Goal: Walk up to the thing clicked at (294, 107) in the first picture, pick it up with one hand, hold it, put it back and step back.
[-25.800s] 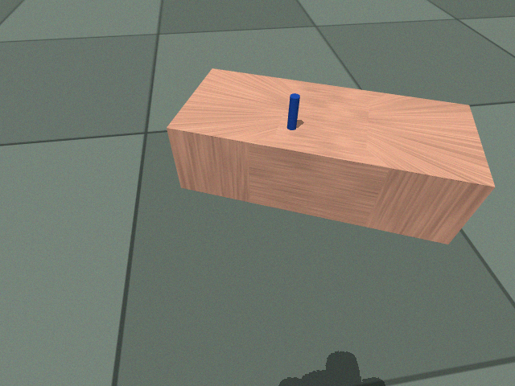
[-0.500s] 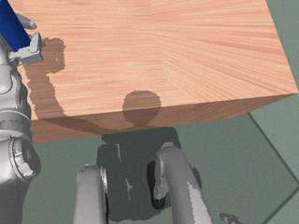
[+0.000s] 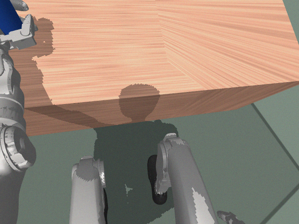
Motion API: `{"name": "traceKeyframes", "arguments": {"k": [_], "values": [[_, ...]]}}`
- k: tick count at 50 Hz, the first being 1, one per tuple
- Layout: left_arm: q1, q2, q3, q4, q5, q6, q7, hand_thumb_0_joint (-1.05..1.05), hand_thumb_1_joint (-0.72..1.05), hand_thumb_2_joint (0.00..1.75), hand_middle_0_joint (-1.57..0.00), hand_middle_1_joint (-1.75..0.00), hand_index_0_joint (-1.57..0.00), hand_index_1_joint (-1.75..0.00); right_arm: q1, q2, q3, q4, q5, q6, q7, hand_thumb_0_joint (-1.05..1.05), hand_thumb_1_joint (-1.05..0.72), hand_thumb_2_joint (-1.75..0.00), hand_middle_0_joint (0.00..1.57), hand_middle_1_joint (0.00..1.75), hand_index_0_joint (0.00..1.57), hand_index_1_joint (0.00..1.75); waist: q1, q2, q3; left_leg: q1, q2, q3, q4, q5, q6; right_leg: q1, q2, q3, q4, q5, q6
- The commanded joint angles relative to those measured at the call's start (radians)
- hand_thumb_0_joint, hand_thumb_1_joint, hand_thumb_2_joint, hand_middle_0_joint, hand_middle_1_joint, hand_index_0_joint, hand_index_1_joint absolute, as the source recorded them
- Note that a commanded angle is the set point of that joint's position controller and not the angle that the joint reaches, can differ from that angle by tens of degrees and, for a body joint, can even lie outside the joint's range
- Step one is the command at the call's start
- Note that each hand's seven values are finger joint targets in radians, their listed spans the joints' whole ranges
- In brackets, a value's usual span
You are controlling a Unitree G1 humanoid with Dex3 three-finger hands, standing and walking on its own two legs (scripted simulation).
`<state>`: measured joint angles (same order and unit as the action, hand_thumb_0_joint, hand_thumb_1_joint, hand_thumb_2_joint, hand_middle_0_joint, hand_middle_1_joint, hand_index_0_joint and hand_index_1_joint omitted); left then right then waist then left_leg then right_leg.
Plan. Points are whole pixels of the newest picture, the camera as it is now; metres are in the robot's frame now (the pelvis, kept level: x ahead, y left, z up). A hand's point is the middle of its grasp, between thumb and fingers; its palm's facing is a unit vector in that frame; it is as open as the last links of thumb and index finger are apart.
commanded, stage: lower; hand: left
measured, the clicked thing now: (3, 12) +0.58 +0.20 +0.04
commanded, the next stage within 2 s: loosen in 0.32 s
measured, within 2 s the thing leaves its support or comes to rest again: rests again in 0.72 s
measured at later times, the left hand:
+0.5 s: hand (26, 29) +0.59 +0.18 -0.01, palm faces +0.13 -0.99 -0.06, open 5.1 cm
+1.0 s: hand (25, 26) +0.59 +0.18 -0.01, palm faces +0.16 -0.99 -0.03, open 9.7 cm
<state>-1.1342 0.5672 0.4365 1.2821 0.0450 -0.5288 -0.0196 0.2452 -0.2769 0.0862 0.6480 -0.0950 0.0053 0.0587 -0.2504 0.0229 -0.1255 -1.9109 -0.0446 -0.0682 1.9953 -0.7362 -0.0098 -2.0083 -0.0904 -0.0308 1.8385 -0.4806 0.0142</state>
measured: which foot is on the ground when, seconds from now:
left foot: down 0.00-1.00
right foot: down 0.00-1.00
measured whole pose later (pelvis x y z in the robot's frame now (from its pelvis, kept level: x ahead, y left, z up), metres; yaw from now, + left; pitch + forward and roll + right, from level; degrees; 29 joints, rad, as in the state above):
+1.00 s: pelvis -0.01 +0.00 -0.03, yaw +0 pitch +38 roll -4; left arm -1.21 0.60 0.43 1.29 0.05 -0.48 -0.02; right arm 0.25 -0.30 0.09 0.63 -0.09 0.02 0.06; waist -0.27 0.03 -0.11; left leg -2.01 -0.06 -0.07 2.08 -0.73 -0.01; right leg -2.10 -0.10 -0.03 1.91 -0.47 0.02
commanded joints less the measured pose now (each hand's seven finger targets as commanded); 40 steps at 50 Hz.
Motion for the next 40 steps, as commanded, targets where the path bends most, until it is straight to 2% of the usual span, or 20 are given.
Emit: {"name": "traceKeyframes", "arguments": {"k": [1,3,4,6,10,11,14,16,17,18,21,22,23,24,27,29,34,36,39,40], "values": [[-0.489,0.227,0.0,-0.236,-0.006,-0.076,0.001,0.0,0.64,1.31,-1.36,-1.42,-1.37,-1.41,0.231,-0.213,-0.07,-0.017,0.001,-0.002,-0.015,0.0,-0.89,-0.9,0.2,0.3,0.2,0.3,-0.035,0.206,-0.709,0.289,0.002,0.043,-0.274,0.187,0.027,0.538,0.033,-0.018,-0.137,0.074,-0.05],[-0.469,0.228,-0.007,-0.198,0.0,-0.066,-0.006,0.0,0.62,1.32,-1.36,-1.42,-1.37,-1.42,0.245,-0.221,-0.071,-0.001,0.001,0.001,-0.016,0.0,-0.89,-0.9,0.2,0.3,0.2,0.3,-0.036,0.211,-0.724,0.3,0.002,0.047,-0.261,0.207,0.026,0.536,0.032,-0.015,-0.13,0.095,-0.05],[-0.495,0.253,-0.004,-0.232,0.003,-0.067,-0.007,0.0,0.65,1.32,-1.36,-1.42,-1.36,-1.41,0.242,-0.225,-0.07,-0.003,0.001,0.001,-0.016,0.0,-0.89,-0.9,0.2,0.3,0.2,0.3,-0.031,0.226,-0.722,0.295,0.001,0.045,-0.262,0.2,0.025,0.527,0.03,-0.016,-0.124,0.085,-0.051],[-0.466,0.234,-0.016,-0.168,0.008,-0.05,-0.009,0.0,0.61,1.32,-1.36,-1.42,-1.36,-1.42,0.23,-0.228,-0.068,-0.009,0.003,0.005,-0.016,0.0,-0.89,-0.9,0.2,0.3,0.2,0.3,-0.037,0.216,-0.688,0.283,0.002,0.039,-0.267,0.168,0.027,0.497,0.027,-0.019,-0.126,0.054,-0.05],[-0.531,0.27,-0.003,-0.262,0.002,-0.044,-0.008,0.0,0.61,1.31,-1.36,-1.42,-1.36,-1.42,0.246,-0.225,-0.066,-0.015,0.005,0.007,-0.018,0.0,-0.89,-0.9,0.2,0.3,0.2,0.3,-0.031,0.238,-0.742,0.28,-0.001,0.046,-0.252,0.179,0.029,0.527,0.029,-0.018,-0.115,0.07,-0.05],[-0.505,0.244,-0.01,-0.221,0.001,-0.038,-0.01,0.0,0.61,1.31,-1.35,-1.41,-1.36,-1.41,0.258,-0.231,-0.065,-0.003,0.006,0.009,-0.016,0.0,-0.89,-0.9,0.2,0.3,0.2,0.3,-0.039,0.232,-0.727,0.287,-0.001,0.035,-0.257,0.195,0.025,0.511,0.025,-0.023,-0.107,0.084,-0.052],[-0.495,0.242,-0.009,-0.229,0.002,-0.032,-0.01,0.0,0.63,1.32,-1.34,-1.4,-1.34,-1.4,0.262,-0.233,-0.067,-0.003,0.007,0.009,-0.018,0.0,-0.89,-0.9,0.2,0.3,0.2,0.3,-0.036,0.241,-0.743,0.292,0.0,0.037,-0.24,0.247,0.022,0.51,0.026,-0.022,-0.088,0.13,-0.055],[-0.496,0.217,-0.024,-0.22,-0.001,-0.028,-0.011,0.0,0.63,1.32,-1.35,-1.4,-1.35,-1.41,0.26,-0.233,-0.066,-0.005,0.01,0.009,-0.017,0.0,-0.88,-0.9,0.2,0.3,0.2,0.3,-0.04,0.246,-0.7,0.289,0.001,0.031,-0.248,0.231,0.02,0.471,0.025,-0.026,-0.087,0.108,-0.057],[-0.482,0.205,-0.034,-0.187,0.005,-0.025,-0.012,0.0,0.64,1.32,-1.35,-1.41,-1.36,-1.41,0.258,-0.234,-0.063,-0.005,0.007,0.012,-0.017,0.0,-0.89,-0.9,0.2,0.3,0.2,0.3,-0.055,0.243,-0.682,0.28,0.001,0.027,-0.246,0.228,0.02,0.465,0.024,-0.029,-0.09,0.106,-0.056],[-0.483,0.222,-0.021,-0.207,0.008,-0.025,-0.008,0.0,0.65,1.33,-1.35,-1.41,-1.36,-1.41,0.262,-0.236,-0.066,-0.006,0.008,0.011,-0.016,0.0,-0.88,-0.9,0.2,0.3,0.2,0.3,-0.041,0.237,-0.685,0.287,0.001,0.028,-0.246,0.236,0.019,0.459,0.025,-0.031,-0.088,0.111,-0.057],[-0.505,0.234,-0.015,-0.246,0.01,-0.029,-0.006,0.0,0.64,1.32,-1.36,-1.41,-1.36,-1.41,0.264,-0.233,-0.062,-0.018,0.006,0.011,-0.012,0.0,-0.88,-0.9,0.2,0.3,0.2,0.3,-0.039,0.251,-0.723,0.29,-0.002,0.033,-0.233,0.269,0.02,0.488,0.023,-0.029,-0.075,0.143,-0.059],[-0.468,0.189,-0.036,-0.17,0.008,-0.023,-0.008,0.0,0.59,1.24,-1.44,-1.42,-1.44,-1.41,0.261,-0.237,-0.061,-0.008,0.007,0.014,-0.01,0.0,-0.9,-0.89,0.2,0.3,0.2,0.3,-0.048,0.237,-0.679,0.288,0.0,0.02,-0.24,0.253,0.016,0.448,0.021,-0.033,-0.07,0.124,-0.059],[-0.516,0.23,-0.017,-0.259,0.006,-0.034,-0.003,0.0,0.51,1.16,-1.36,-1.34,-1.36,-1.33,0.267,-0.242,-0.065,-0.006,0.005,0.013,-0.01,0.0,-0.89,-0.89,0.2,0.3,0.2,0.3,-0.04,0.273,-0.7,0.313,0.004,0.016,-0.241,0.273,0.012,0.436,0.022,-0.036,-0.059,0.137,-0.061],[-0.513,0.238,-0.009,-0.258,0.006,-0.034,-0.001,0.0,0.47,1.08,-1.29,-1.26,-1.31,-1.25,0.267,-0.244,-0.067,-0.012,0.005,0.014,-0.011,0.0,-0.89,-0.89,0.2,0.3,0.2,0.3,-0.041,0.274,-0.73,0.329,0.003,0.017,-0.236,0.282,0.013,0.45,0.021,-0.035,-0.061,0.145,-0.059],[-0.541,0.214,-0.001,-0.288,-0.019,-0.036,0.006,0.0,0.38,0.86,-1.16,-1.08,-1.18,-1.06,0.272,-0.239,-0.067,-0.015,0.007,0.013,-0.009,0.0,-0.9,-0.89,0.2,0.3,0.2,0.3,-0.044,0.26,-0.733,0.31,0.001,0.02,-0.235,0.266,0.014,0.468,0.02,-0.036,-0.062,0.135,-0.056],[-0.523,0.219,0.007,-0.262,-0.021,-0.036,0.008,0.0,0.32,0.8,-1.14,-1.03,-1.15,-1.01,0.27,-0.238,-0.065,-0.016,0.006,0.01,-0.009,0.0,-0.9,-0.89,0.2,0.3,0.2,0.3,-0.045,0.248,-0.738,0.286,-0.003,0.031,-0.222,0.266,0.019,0.489,0.022,-0.033,-0.062,0.141,-0.055],[-0.517,0.205,-0.019,-0.238,0.007,-0.034,0.015,0.0,0.18,0.64,-1.0,-0.88,-1.02,-0.85,0.267,-0.24,-0.066,-0.007,0.001,0.017,-0.008,0.0,-0.89,-0.89,0.2,0.3,0.2,0.3,-0.047,0.274,-0.706,0.313,0.002,0.022,-0.231,0.276,0.011,0.433,0.02,-0.035,-0.058,0.138,-0.06],[-0.521,0.213,-0.01,-0.232,0.003,-0.033,0.015,0.0,0.05,0.62,-0.88,-0.78,-0.89,-0.77,0.266,-0.239,-0.067,-0.012,0.002,0.018,-0.007,0.0,-0.9,-0.89,0.2,0.3,0.2,0.3,-0.051,0.25,-0.702,0.277,-0.003,0.026,-0.227,0.25,0.018,0.453,0.02,-0.033,-0.06,0.122,-0.057],[-0.546,0.214,-0.009,-0.261,-0.006,-0.034,0.01,0.0,-0.01,0.54,-0.78,-0.67,-0.78,-0.67,0.257,-0.236,-0.065,-0.024,0.003,0.014,-0.009,0.0,-0.9,-0.89,0.2,0.3,0.2,0.3,-0.051,0.234,-0.722,0.262,-0.004,0.038,-0.218,0.229,0.024,0.475,0.024,-0.029,-0.068,0.111,-0.053],[-0.521,0.22,-0.004,-0.224,-0.007,-0.028,0.005,0.0,-0.01,0.52,-0.77,-0.66,-0.77,-0.66,0.26,-0.238,-0.068,-0.012,0.003,0.014,-0.011,0.0,-0.9,-0.89,0.2,0.3,0.2,0.3,-0.05,0.216,-0.709,0.247,-0.006,0.041,-0.21,0.219,0.028,0.483,0.022,-0.026,-0.073,0.105,-0.051]]}}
